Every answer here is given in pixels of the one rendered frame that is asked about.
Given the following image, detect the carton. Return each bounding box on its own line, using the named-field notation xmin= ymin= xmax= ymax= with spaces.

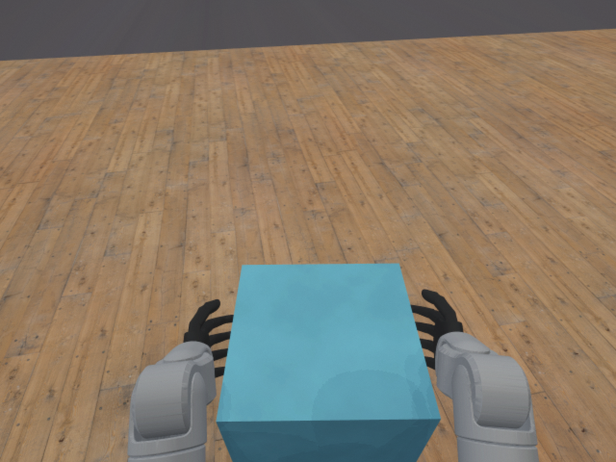
xmin=216 ymin=264 xmax=441 ymax=462

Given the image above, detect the robot left hand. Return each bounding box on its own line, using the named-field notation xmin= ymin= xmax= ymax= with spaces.
xmin=183 ymin=299 xmax=234 ymax=378

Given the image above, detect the robot left forearm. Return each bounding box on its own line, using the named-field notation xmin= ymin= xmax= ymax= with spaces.
xmin=127 ymin=341 xmax=217 ymax=462

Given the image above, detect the robot right hand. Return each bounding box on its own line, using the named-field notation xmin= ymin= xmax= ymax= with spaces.
xmin=411 ymin=289 xmax=463 ymax=370

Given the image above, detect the robot right forearm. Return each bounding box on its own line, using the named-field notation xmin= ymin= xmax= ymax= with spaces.
xmin=435 ymin=332 xmax=539 ymax=462

